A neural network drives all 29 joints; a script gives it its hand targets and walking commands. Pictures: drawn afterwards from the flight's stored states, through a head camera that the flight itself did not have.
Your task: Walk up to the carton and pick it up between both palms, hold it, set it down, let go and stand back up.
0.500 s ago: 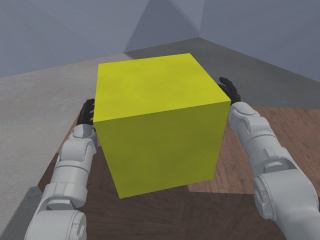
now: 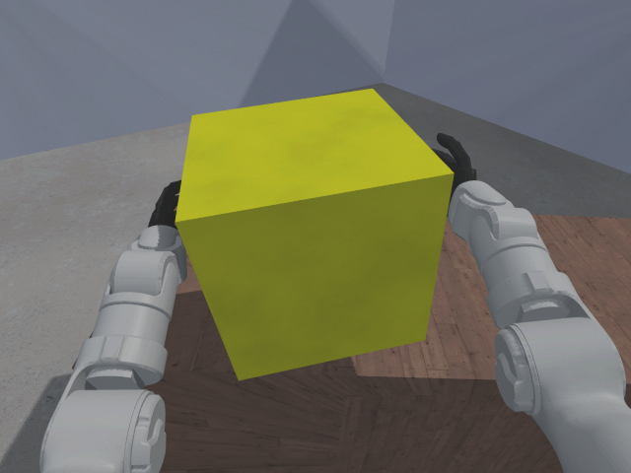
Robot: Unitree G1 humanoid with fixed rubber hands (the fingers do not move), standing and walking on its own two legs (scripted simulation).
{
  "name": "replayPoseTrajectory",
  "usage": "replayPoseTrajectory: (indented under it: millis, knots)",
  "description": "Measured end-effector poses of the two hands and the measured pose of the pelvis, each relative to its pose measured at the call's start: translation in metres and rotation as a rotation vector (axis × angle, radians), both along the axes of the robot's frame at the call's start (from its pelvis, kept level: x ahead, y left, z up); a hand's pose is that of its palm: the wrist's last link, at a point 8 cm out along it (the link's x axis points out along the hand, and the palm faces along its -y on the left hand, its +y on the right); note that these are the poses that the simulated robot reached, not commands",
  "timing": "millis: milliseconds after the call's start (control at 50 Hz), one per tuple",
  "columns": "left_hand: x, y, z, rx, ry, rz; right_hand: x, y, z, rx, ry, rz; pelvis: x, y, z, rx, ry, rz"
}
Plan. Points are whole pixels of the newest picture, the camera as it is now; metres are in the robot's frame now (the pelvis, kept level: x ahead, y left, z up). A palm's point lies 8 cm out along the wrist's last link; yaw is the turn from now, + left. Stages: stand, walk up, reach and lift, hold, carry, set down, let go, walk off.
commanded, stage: reach and lift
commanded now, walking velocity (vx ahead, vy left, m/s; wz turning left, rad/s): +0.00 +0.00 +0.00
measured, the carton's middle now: (308, 227) +0.47 +0.03 +0.13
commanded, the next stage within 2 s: hold in 1.20 s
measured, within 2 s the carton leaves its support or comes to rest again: neither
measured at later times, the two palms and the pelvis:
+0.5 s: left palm (146, 209) +0.37 +0.22 +0.22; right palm (465, 165) +0.40 -0.15 +0.28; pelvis -0.01 +0.01 +0.00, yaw +0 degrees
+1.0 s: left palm (137, 201) +0.36 +0.22 +0.24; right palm (468, 149) +0.39 -0.15 +0.30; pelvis -0.01 +0.01 +0.00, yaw +0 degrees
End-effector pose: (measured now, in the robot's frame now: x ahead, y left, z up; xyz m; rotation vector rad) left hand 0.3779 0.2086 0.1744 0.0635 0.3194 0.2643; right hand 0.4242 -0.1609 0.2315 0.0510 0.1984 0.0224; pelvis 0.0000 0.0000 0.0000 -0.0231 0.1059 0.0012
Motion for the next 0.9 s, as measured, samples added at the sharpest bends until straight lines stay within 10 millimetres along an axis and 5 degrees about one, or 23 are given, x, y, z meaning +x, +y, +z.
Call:
replayPoseTrajectory:
  millis: [340, 700, 900]
  knots:
    - [-0.009, 0.012, 0.043, 0.010, -0.051, -0.044, -0.025, 0.012, 0.048, -0.004, -0.054, -0.034, -0.008, 0.009, -0.001, -0.004, -0.036, 0.004]
    - [0.000, 0.010, 0.042, 0.008, -0.019, -0.051, -0.017, 0.009, 0.045, 0.016, -0.026, -0.043, -0.003, 0.008, 0.000, -0.002, -0.028, 0.004]
    - [-0.009, 0.012, 0.056, 0.012, -0.034, -0.047, -0.025, 0.012, 0.062, 0.014, -0.043, -0.038, -0.005, 0.008, 0.000, -0.003, -0.040, 0.004]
